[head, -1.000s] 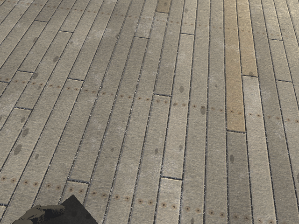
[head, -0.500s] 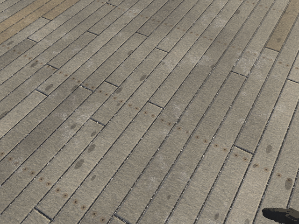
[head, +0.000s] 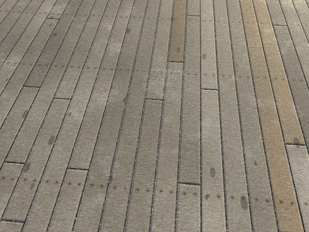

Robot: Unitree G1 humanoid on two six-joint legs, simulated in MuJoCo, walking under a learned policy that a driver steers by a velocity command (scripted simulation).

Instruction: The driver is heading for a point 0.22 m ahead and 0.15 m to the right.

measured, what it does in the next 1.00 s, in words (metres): walks ahead: right foot, then left foot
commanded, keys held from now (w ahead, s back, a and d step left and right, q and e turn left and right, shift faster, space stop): w+e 0.04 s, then no key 0.96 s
